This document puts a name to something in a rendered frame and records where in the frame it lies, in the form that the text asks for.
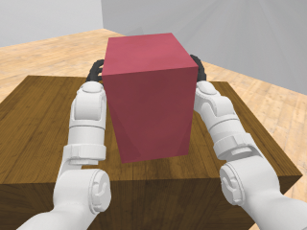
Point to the right robot forearm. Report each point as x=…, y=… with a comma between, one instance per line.
x=231, y=142

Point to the left robot hand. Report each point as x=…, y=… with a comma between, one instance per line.
x=95, y=70

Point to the right robot hand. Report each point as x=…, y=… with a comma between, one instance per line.
x=201, y=73

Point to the left robot forearm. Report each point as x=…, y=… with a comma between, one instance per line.
x=87, y=125

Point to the pedestal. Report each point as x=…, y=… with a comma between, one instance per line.
x=172, y=193

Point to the right robot upper arm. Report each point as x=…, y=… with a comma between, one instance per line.
x=251, y=183

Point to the carton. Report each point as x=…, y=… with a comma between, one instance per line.
x=150, y=83

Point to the left robot upper arm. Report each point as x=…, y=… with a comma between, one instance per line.
x=80, y=195

